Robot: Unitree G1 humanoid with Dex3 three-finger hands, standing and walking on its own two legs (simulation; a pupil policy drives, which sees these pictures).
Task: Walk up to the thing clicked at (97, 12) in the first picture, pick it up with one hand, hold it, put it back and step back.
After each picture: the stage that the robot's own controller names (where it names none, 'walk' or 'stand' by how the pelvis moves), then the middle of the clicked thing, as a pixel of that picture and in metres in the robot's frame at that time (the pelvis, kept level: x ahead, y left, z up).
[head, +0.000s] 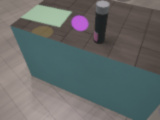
stand; (100, 24) +0.79 -0.09 -0.04
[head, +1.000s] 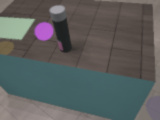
walk; (62, 31) +0.67 +0.15 -0.01
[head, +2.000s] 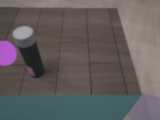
stand; (31, 55) +0.49 +0.23 -0.02
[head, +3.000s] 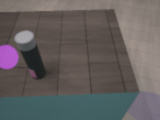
stand; (32, 58) +0.50 +0.23 -0.04
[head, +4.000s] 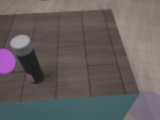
stand; (29, 62) +0.48 +0.25 -0.04
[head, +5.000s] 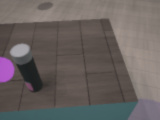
stand; (28, 70) +0.46 +0.24 -0.04
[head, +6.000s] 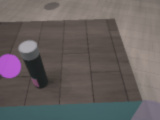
stand; (35, 67) +0.48 +0.22 -0.04
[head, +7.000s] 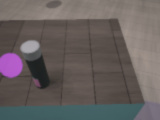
stand; (37, 67) +0.47 +0.21 -0.04
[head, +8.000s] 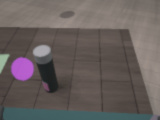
rise first; (47, 71) +0.48 +0.19 -0.04
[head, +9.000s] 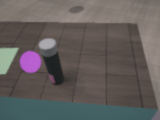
go down; (53, 64) +0.50 +0.19 -0.04
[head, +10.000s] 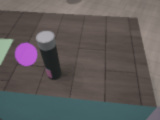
go down; (50, 58) +0.51 +0.17 -0.03
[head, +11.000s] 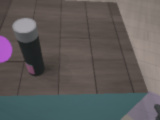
go down; (31, 51) +0.49 +0.17 +0.02
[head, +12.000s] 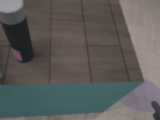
close in; (18, 34) +0.50 +0.18 +0.04
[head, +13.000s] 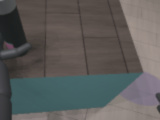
close; (10, 27) +0.52 +0.19 +0.06
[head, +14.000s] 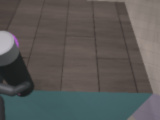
lift; (14, 70) +0.35 +0.21 +0.09
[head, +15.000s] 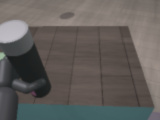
lift; (29, 66) +0.31 +0.16 +0.19
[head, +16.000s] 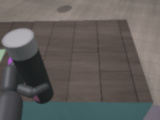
hold; (33, 72) +0.32 +0.16 +0.15
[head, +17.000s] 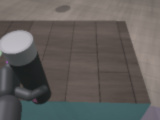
hold; (31, 74) +0.31 +0.16 +0.15
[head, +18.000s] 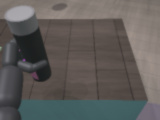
crouch; (33, 49) +0.39 +0.16 +0.17
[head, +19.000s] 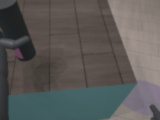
lower; (14, 27) +0.49 +0.17 +0.13
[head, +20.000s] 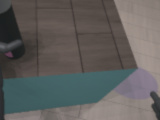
lower; (5, 27) +0.50 +0.17 +0.07
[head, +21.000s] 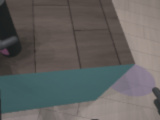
lower; (0, 24) +0.51 +0.17 +0.07
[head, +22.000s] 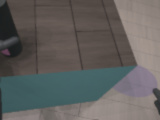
lower; (1, 24) +0.51 +0.18 +0.07
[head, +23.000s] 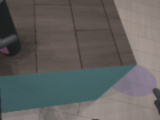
lower; out of the picture +0.51 +0.18 +0.07
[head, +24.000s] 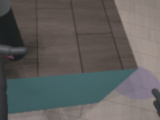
open; (5, 29) +0.50 +0.17 +0.07
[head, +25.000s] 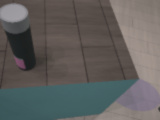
sink last; (21, 43) +0.48 +0.16 +0.04
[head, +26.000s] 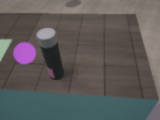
stand; (52, 56) +0.50 +0.17 +0.02
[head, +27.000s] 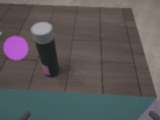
stand; (47, 53) +0.49 +0.16 +0.03
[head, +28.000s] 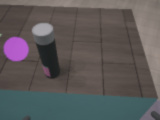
stand; (48, 54) +0.48 +0.16 +0.03
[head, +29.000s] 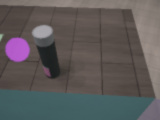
stand; (48, 55) +0.48 +0.17 +0.01
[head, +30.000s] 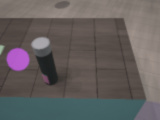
walk; (46, 63) +0.49 +0.18 -0.04
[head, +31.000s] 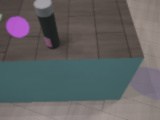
walk; (48, 26) +0.63 +0.18 -0.02
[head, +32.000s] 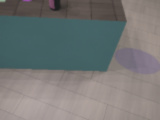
walk; out of the picture +0.94 +0.16 -0.03
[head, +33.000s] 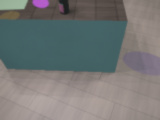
stand; out of the picture +1.07 +0.16 -0.03
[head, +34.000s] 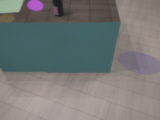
stand; out of the picture +1.08 +0.18 -0.04
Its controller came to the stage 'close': yes
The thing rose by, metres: 0.20
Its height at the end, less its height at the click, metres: +0.00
